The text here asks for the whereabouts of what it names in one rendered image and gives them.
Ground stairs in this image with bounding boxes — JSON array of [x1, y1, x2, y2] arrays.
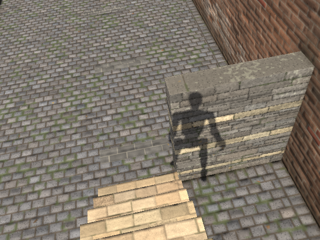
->
[[80, 171, 213, 240]]

